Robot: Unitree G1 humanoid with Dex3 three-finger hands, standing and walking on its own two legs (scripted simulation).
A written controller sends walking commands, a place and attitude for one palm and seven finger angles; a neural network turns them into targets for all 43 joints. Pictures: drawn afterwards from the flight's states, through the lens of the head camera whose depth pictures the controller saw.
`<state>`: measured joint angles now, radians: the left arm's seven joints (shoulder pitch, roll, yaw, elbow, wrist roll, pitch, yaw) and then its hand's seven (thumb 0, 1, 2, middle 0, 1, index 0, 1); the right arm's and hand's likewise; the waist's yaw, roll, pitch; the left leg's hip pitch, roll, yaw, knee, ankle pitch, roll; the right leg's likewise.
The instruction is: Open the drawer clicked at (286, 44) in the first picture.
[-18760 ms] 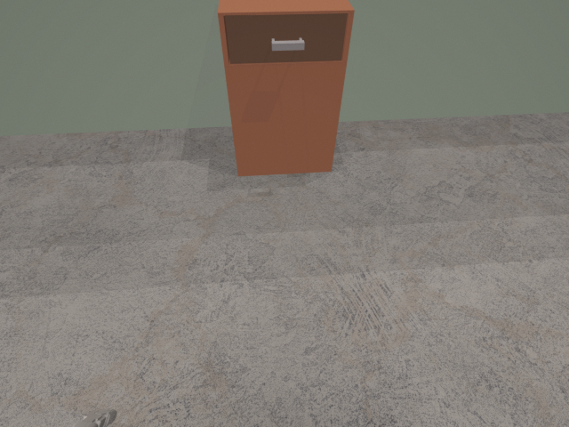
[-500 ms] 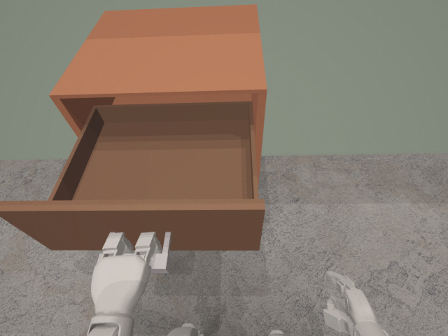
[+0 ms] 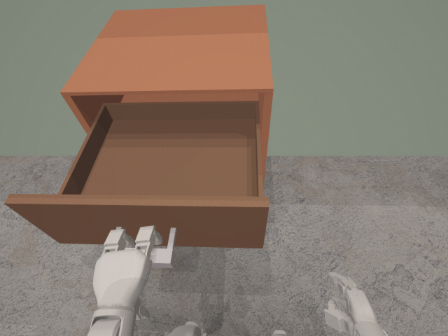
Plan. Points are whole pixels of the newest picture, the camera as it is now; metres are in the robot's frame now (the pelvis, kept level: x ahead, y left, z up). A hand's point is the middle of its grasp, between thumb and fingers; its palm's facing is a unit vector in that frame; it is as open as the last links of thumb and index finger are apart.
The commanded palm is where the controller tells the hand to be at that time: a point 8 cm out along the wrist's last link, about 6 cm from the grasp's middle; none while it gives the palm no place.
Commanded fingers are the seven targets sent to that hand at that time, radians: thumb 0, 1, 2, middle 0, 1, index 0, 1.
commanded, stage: lift the hand off the handle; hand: left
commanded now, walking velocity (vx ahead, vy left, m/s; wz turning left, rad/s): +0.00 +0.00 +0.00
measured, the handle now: (142, 245) +0.28 +0.18 -0.01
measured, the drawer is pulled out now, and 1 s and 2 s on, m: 0.30 0.30 0.30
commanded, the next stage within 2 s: draw the hand back to the body in 1.62 s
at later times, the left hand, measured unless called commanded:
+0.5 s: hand (137, 267) +0.24 +0.18 -0.01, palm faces +0.03 -0.11 -0.99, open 13.6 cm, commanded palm +0.21 +0.18 +0.05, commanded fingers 0.00 -0.50 0.30 -0.30 -1.20 -0.30 -1.20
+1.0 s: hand (127, 252) +0.24 +0.18 +0.06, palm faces +0.05 -0.15 -0.99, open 13.5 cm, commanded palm +0.21 +0.18 +0.12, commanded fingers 0.00 -0.50 0.30 -0.30 -1.20 -0.30 -1.20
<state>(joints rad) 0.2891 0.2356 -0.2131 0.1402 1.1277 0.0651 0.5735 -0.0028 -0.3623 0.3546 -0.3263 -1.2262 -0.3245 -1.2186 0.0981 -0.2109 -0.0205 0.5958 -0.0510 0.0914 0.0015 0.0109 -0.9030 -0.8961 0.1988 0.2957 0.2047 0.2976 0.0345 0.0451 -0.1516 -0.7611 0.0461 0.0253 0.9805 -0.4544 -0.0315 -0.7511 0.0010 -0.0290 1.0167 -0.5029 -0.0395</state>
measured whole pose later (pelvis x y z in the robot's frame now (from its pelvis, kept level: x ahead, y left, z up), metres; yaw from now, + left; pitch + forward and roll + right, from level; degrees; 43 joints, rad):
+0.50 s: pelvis -0.01 +0.00 +0.01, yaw +0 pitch +11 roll +1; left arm 0.20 0.24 -0.24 0.17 1.09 0.11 0.53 0.00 -0.48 0.30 -0.33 -1.21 -0.36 -1.22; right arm 0.12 -0.21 -0.02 0.61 -0.04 0.11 -0.02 0.01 -0.90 -0.90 0.20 0.30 0.20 0.30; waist 0.03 0.06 -0.13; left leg -0.72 0.04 0.02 0.94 -0.42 -0.02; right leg -0.70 0.00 -0.03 0.97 -0.47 -0.03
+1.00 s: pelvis +0.01 +0.00 +0.04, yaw +0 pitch +5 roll +1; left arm 0.26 0.29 -0.26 -0.04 1.05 0.13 0.37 0.00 -0.49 0.30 -0.33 -1.20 -0.37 -1.23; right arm 0.08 -0.21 -0.01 0.59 -0.02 0.11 0.01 0.01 -0.90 -0.90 0.20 0.30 0.20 0.30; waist 0.07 0.07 -0.08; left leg -0.46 0.04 0.04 0.72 -0.36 -0.03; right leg -0.46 0.00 -0.02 0.77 -0.41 -0.03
